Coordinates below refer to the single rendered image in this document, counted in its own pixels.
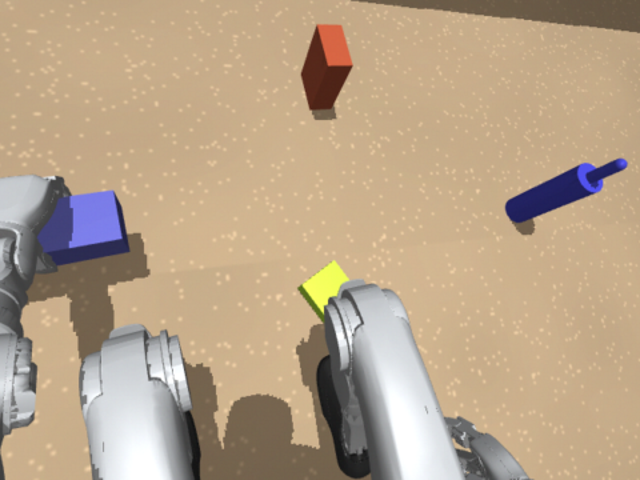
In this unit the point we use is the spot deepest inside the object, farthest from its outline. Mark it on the left robot foot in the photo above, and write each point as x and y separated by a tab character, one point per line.
194	445

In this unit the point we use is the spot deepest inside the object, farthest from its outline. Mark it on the right robot foot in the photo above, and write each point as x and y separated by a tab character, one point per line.
353	465

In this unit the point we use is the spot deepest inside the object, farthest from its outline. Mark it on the right robot hand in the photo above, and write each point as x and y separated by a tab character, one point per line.
488	459

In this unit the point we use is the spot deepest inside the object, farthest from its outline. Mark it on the left robot arm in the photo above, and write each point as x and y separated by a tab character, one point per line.
18	375

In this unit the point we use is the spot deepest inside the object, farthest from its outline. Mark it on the left robot hand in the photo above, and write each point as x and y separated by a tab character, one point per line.
30	201

